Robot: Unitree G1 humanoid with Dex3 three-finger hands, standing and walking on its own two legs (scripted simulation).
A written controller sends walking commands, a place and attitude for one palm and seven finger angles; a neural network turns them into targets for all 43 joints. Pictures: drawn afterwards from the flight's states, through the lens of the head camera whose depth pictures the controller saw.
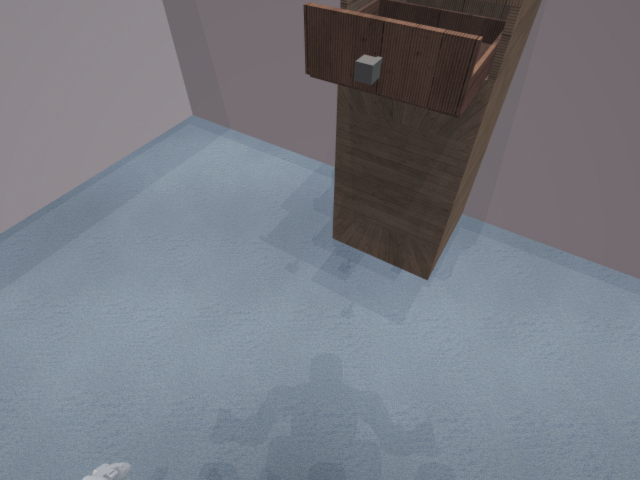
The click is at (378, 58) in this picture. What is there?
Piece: drawer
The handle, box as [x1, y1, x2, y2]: [354, 54, 382, 84]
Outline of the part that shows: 364,54 355,61 354,80 371,84 379,76 379,68 382,57 373,57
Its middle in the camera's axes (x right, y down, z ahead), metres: +0.11 -0.36 +0.81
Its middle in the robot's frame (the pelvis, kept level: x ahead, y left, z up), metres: +0.87 -0.06 +0.13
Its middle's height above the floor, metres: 0.90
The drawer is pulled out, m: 0.21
